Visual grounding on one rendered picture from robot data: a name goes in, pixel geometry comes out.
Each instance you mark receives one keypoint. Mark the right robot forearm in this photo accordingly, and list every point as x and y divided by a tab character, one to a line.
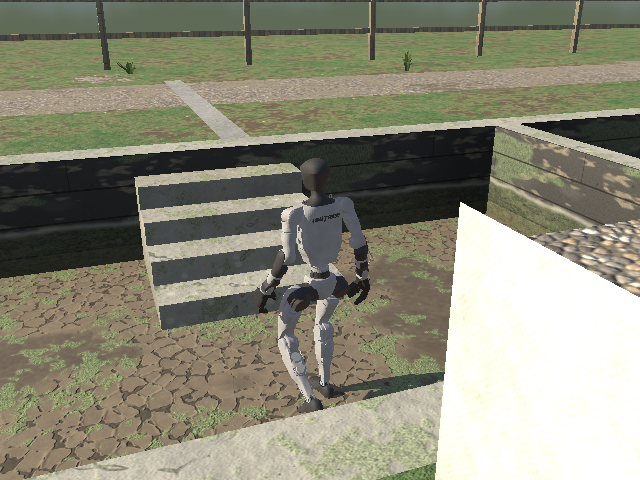
361	262

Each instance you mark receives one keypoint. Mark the robot left hand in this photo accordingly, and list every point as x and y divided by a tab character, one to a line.
261	299

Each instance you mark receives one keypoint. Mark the robot right hand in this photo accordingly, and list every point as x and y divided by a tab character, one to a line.
355	287

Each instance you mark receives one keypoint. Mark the left robot foot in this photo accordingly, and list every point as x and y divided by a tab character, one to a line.
313	405

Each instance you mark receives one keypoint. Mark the left robot forearm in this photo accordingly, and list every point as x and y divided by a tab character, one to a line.
276	274

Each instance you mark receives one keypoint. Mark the left robot upper arm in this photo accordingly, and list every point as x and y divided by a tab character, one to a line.
290	218

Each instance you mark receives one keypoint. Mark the right robot upper arm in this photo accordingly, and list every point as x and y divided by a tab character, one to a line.
352	223

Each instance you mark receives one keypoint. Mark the humanoid robot head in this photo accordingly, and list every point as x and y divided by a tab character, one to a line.
315	173

